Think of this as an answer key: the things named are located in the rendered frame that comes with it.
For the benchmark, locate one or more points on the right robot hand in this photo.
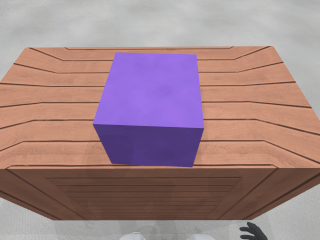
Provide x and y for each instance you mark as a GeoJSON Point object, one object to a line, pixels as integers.
{"type": "Point", "coordinates": [253, 229]}

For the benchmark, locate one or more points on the pedestal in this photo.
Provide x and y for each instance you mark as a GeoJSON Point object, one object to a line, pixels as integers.
{"type": "Point", "coordinates": [260, 146]}

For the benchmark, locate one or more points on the carton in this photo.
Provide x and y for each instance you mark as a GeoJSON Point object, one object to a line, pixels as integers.
{"type": "Point", "coordinates": [150, 112]}

